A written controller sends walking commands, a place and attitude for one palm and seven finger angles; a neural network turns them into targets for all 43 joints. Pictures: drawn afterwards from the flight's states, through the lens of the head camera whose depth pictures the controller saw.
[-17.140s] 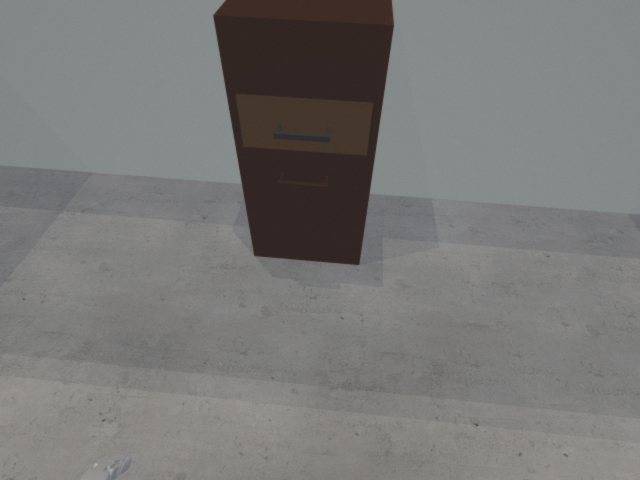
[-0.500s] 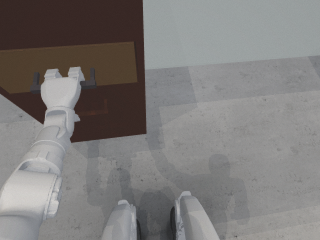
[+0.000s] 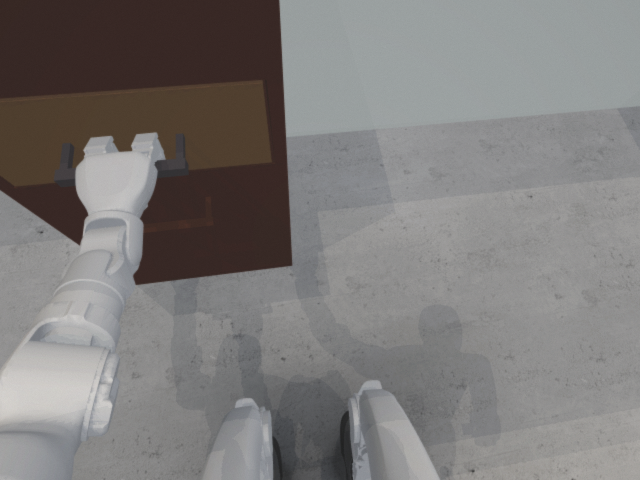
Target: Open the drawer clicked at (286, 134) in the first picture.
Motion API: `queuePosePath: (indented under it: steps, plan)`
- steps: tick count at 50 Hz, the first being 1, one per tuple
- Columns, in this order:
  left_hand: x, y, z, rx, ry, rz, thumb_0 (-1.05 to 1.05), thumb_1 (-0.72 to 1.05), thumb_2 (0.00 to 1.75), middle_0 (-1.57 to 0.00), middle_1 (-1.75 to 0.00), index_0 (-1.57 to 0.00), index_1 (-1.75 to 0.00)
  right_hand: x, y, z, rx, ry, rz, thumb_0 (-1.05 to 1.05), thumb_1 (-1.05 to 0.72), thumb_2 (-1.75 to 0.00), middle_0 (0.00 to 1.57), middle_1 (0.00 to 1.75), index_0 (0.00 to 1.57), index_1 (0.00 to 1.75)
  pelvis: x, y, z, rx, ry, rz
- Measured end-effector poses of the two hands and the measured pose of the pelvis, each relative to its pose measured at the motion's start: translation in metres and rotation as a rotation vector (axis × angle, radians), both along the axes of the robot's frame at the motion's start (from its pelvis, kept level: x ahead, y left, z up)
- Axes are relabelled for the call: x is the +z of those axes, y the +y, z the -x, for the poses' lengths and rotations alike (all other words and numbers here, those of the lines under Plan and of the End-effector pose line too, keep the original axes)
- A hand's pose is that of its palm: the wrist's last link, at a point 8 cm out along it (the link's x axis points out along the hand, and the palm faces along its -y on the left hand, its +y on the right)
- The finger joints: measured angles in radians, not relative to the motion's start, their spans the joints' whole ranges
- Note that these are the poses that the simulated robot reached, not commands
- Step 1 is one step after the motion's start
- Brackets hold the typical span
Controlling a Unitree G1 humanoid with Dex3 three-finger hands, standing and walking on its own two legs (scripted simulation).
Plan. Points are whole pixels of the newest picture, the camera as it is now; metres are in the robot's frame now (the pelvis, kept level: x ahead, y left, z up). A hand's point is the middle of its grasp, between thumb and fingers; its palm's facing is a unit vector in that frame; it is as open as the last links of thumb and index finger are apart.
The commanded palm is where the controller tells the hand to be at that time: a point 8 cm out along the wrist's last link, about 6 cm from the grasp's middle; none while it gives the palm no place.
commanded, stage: pull the drawer open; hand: left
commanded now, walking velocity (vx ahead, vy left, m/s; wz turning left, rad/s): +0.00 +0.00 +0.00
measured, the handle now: (124, 159) +0.53 +0.24 -0.02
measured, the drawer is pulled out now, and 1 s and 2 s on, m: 0.00 0.12 0.23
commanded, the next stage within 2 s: none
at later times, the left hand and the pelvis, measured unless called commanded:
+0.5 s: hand (135, 238) +0.43 +0.22 -0.05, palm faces -0.05 -0.06 -1.00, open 5.1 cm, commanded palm +0.40 +0.21 +0.00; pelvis +0.02 +0.00 +0.02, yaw +0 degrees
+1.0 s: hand (133, 286) +0.36 +0.21 -0.05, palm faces -0.03 -0.06 -1.00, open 5.1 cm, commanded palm +0.33 +0.22 +0.00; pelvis +0.01 +0.00 +0.02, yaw +0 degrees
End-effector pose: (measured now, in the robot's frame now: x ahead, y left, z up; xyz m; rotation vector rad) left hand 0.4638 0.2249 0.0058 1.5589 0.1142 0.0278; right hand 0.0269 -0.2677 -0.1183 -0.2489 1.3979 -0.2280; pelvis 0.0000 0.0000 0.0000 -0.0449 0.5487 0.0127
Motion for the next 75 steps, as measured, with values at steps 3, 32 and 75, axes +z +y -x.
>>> queuePosePath:
  steps: [3, 32, 75]
  plan:
    - [0.0, 0.0, 0.0, 0.003, 0.0, 0.001, 0.0, 0.82, 0.86, -0.39, -1.35, -0.41, -1.35, 0.0, 0.001, 0.0, -0.001, 0.003, -0.002, 0.01, -0.91, -0.9, 0.2, 0.3, 0.2, 0.3, 0.0, 0.0, 0.0, -0.001, 0.001, -0.001]
    - [0.0, -0.005, 0.076, -0.015, -0.025, 0.042, 0.0, 0.8, 0.85, -0.36, -1.35, -0.42, -1.35, 0.015, 0.011, -0.07, 0.061, -0.128, -0.046, 0.01, -0.91, -0.9, 0.2, 0.3, 0.2, 0.3, 0.022, 0.002, -0.015, -0.008, -0.076, -0.014]
    - [0.001, -0.015, 0.185, 0.034, -0.025, 0.032, -0.02, 0.79, 0.84, -0.37, -1.35, -0.42, -1.35, 0.023, 0.012, -0.111, 0.13, -0.332, -0.07, 0.01, -0.91, -0.9, 0.2, 0.3, 0.2, 0.3, 0.023, -0.011, 0.002, -0.005, -0.157, -0.039]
